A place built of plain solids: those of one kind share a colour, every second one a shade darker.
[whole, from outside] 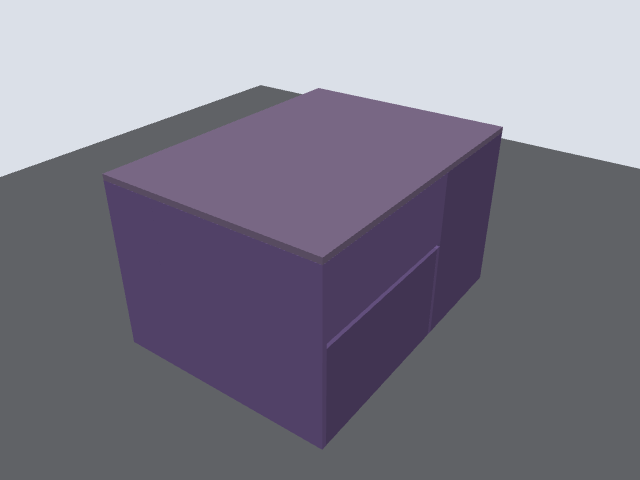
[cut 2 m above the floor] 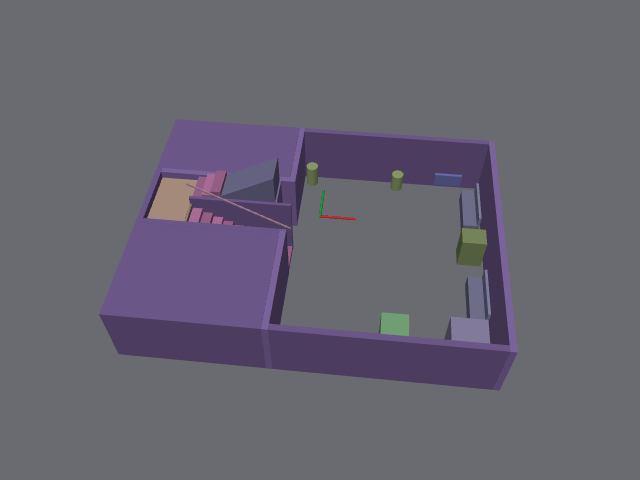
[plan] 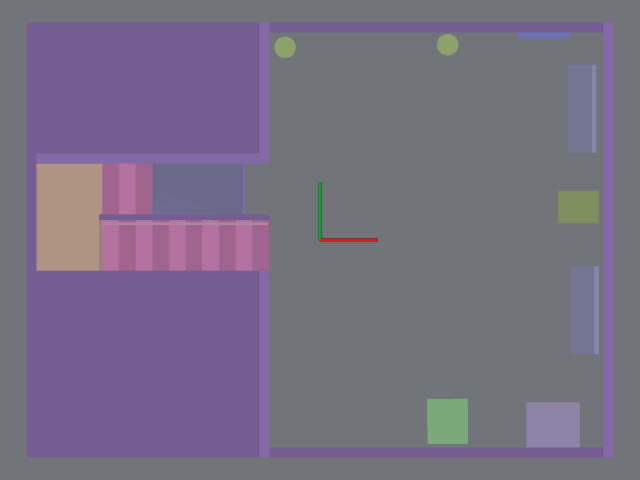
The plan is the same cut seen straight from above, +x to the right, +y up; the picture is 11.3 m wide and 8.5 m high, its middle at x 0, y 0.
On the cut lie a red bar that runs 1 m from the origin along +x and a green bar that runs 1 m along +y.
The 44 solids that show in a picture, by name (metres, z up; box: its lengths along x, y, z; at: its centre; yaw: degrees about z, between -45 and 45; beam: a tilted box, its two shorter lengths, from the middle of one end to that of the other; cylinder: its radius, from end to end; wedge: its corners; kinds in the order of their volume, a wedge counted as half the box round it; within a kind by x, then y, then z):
{
 "wall_1": {"box": [0.18, 2.26, 6.17], "at": [-5.11, 0.4, 2.79]},
 "wall_2": {"box": [4.13, 3.13, 6.17], "at": [-3.14, -2.29, 2.79]},
 "wall_3": {"box": [4.13, 2.32, 6.17], "at": [-3.14, 2.69, 2.79]},
 "wall_4": {"box": [4.13, 0.18, 6.17], "at": [-2.96, -0.64, 2.79]},
 "wall_5": {"box": [4.13, 0.18, 6.17], "at": [-2.96, 1.44, 2.79]},
 "wall_6": {"box": [3.02, 0.1, 6.17], "at": [-2.4, 0.4, 2.79]},
 "wall_7": {"box": [0.1, 0.9, 3.04], "at": [-1.37, 0.9, 1.47]},
 "wall_8": {"box": [0.18, 3.31, 3.66], "at": [-0.98, -2.2, 1.53]},
 "wall_9": {"box": [0.18, 2.5, 3.66], "at": [-0.98, 2.6, 1.53]},
 "wall_10": {"box": [5.91, 0.18, 3.66], "at": [2.06, -3.76, 1.53]},
 "wall_11": {"box": [6.27, 1.99, 2.35], "at": [2.06, -2.86, 4.7]},
 "wall_12": {"box": [6.27, 0.85, 2.35], "at": [2.06, 3.43, 4.7]},
 "wall_13": {"box": [5.91, 0.18, 3.66], "at": [2.06, 3.76, 1.53]},
 "wall_14": {"box": [0.18, 7.71, 6.17], "at": [5.11, 0.0, 2.79]},
 "roof_1": {"box": [10.4, 7.71, 0.2], "at": [0.0, 0.0, 5.97]},
 "fill_1": {"box": [1.18, 0.91, 1.63], "at": [-4.43, 0.9, 0.76]},
 "fill_2": {"wedge": [[-3.87, 0.45, -0.05], [-3.87, 0.45, 1.6], [-3.87, 1.36, -0.05], [-3.87, 1.36, 1.6], [-1.37, 0.45, -0.05], [-1.37, 0.45, 2.96], [-1.37, 1.36, -0.05], [-1.37, 1.36, 2.96]]},
 "machine_1": {"box": [0.95, 0.8, 1.88], "at": [4.13, -3.27, 0.89]},
 "cage_trolley_1": {"box": [0.72, 0.8, 1.71], "at": [2.26, -3.21, 0.81], "yaw": 0.2},
 "seats_1": {"box": [0.5, 1.56, 0.49], "at": [4.64, 2.32, 0.2]},
 "seats_2": {"box": [0.5, 1.56, 0.49], "at": [4.69, -1.24, 0.2]},
 "seats_3": {"box": [0.08, 1.56, 0.38], "at": [4.85, 2.32, 0.63]},
 "seats_4": {"box": [0.08, 1.56, 0.38], "at": [4.9, -1.24, 0.63]},
 "bin_1": {"cylinder": 0.19, "from": [-0.62, 3.41, 0.0], "to": [-0.62, 3.41, 0.75]},
 "bin_2": {"cylinder": 0.19, "from": [2.26, 3.46, 0.0], "to": [2.26, 3.46, 0.62]},
 "bin_3": {"box": [0.72, 0.58, 1.11], "at": [4.57, 0.58, 0.51]},
 "tread_1": {"wedge": [[-3.86, -0.55, 1.45], [-3.86, -0.55, 1.6], [-3.86, 0.35, 1.45], [-3.86, 0.35, 1.6], [-3.56, -0.55, 1.28], [-3.56, -0.55, 1.6], [-3.56, 0.35, 1.28], [-3.56, 0.35, 1.6]]},
 "tread_2": {"wedge": [[-3.85, 0.45, 1.61], [-3.85, 0.45, 1.93], [-3.85, 1.35, 1.61], [-3.85, 1.35, 1.93], [-3.56, 0.45, 1.77], [-3.56, 0.45, 1.93], [-3.55, 1.35, 1.77], [-3.55, 1.35, 1.93]]},
 "tread_3": {"wedge": [[-3.56, -0.55, 1.29], [-3.56, -0.55, 1.44], [-3.56, 0.35, 1.29], [-3.56, 0.35, 1.44], [-3.26, -0.55, 1.12], [-3.26, -0.55, 1.44], [-3.26, 0.35, 1.12], [-3.26, 0.35, 1.44]]},
 "tread_4": {"wedge": [[-3.56, 0.45, 1.77], [-3.56, 0.45, 2.09], [-3.56, 1.35, 1.77], [-3.56, 1.35, 2.09], [-3.26, 0.45, 1.93], [-3.26, 0.45, 2.09], [-3.26, 1.35, 1.93], [-3.26, 1.35, 2.09]]},
 "tread_5": {"wedge": [[-3.27, -0.55, 1.13], [-3.27, -0.55, 1.28], [-3.27, 0.35, 1.13], [-3.27, 0.35, 1.28], [-2.97, -0.55, 0.96], [-2.97, -0.55, 1.28], [-2.97, 0.35, 0.96], [-2.97, 0.35, 1.28]]},
 "tread_6": {"wedge": [[-3.26, 0.45, 1.93], [-3.26, 0.45, 2.25], [-3.26, 1.35, 1.93], [-3.26, 1.35, 2.25], [-2.97, 1.35, 2.09], [-2.97, 1.35, 2.25], [-2.96, 0.45, 2.09], [-2.96, 0.45, 2.25]]},
 "tread_7": {"wedge": [[-2.97, -0.55, 0.97], [-2.97, -0.55, 1.12], [-2.97, 0.35, 0.97], [-2.97, 0.35, 1.12], [-2.67, -0.55, 0.8], [-2.67, -0.55, 1.12], [-2.67, 0.35, 0.8], [-2.67, 0.35, 1.12]]},
 "tread_8": {"wedge": [[-2.68, -0.55, 0.81], [-2.68, -0.55, 0.96], [-2.68, 0.35, 0.8], [-2.68, 0.35, 0.96], [-2.38, -0.55, 0.64], [-2.38, -0.55, 0.96], [-2.38, 0.35, 0.64], [-2.38, 0.35, 0.96]]},
 "tread_9": {"wedge": [[-2.38, -0.55, 0.64], [-2.38, -0.55, 0.8], [-2.38, 0.35, 0.64], [-2.38, 0.35, 0.8], [-2.08, -0.55, 0.48], [-2.08, -0.55, 0.8], [-2.08, 0.35, 0.48], [-2.08, 0.35, 0.8]]},
 "tread_10": {"wedge": [[-2.09, -0.55, 0.49], [-2.09, -0.55, 0.64], [-2.09, 0.35, 0.48], [-2.09, 0.35, 0.64], [-1.79, -0.55, 0.32], [-1.79, -0.55, 0.64], [-1.79, 0.35, 0.32], [-1.79, 0.35, 0.64]]},
 "tread_11": {"wedge": [[-1.79, -0.55, 0.32], [-1.79, -0.55, 0.48], [-1.79, 0.35, 0.32], [-1.79, 0.35, 0.48], [-1.49, -0.55, 0.16], [-1.49, -0.55, 0.48], [-1.49, 0.35, 0.16], [-1.49, 0.35, 0.48]]},
 "tread_12": {"wedge": [[-1.5, -0.55, 0.16], [-1.5, -0.55, 0.32], [-1.5, 0.35, 0.16], [-1.5, 0.35, 0.32], [-1.2, -0.55, 0.0], [-1.2, -0.55, 0.32], [-1.2, 0.35, 0.0], [-1.2, 0.35, 0.32]]},
 "tread_13": {"wedge": [[-1.2, -0.55, 0.0], [-1.2, -0.55, 0.16], [-1.2, 0.35, 0.0], [-1.2, 0.35, 0.16], [-0.9, -0.55, -0.05], [-0.9, -0.55, 0.16], [-0.9, 0.35, -0.05], [-0.9, 0.35, 0.16]]},
 "floor_1": {"box": [1.11, 1.9, 0.19], "at": [-4.47, 0.4, 1.67]},
 "floor_2": {"wedge": [[-3.93, -0.55, 1.58], [-3.93, 0.35, 1.58], [-3.91, -0.55, 1.77], [-3.91, 0.35, 1.77], [-3.85, -0.55, 1.58], [-3.85, -0.55, 1.77], [-3.85, 0.35, 1.58], [-3.85, 0.35, 1.77]]},
 "floor_3": {"wedge": [[-3.93, 0.45, 1.58], [-3.93, 1.35, 1.58], [-3.91, 0.45, 1.77], [-3.91, 1.35, 1.77], [-3.85, 0.45, 1.58], [-3.85, 0.45, 1.77], [-3.85, 1.35, 1.58], [-3.85, 1.35, 1.77]]},
 "guard_rail_1": {"wedge": [[-3.85, 0.27, 2.64], [-3.85, 0.27, 2.69], [-3.85, 0.31, 2.64], [-3.85, 0.31, 2.69], [-0.92, 0.27, 1.05], [-0.92, 0.27, 1.1], [-0.92, 0.31, 1.05], [-0.92, 0.31, 1.1]]},
 "radiator_1": {"box": [0.9, 0.1, 0.45], "at": [3.96, 3.62, 0.38]}
}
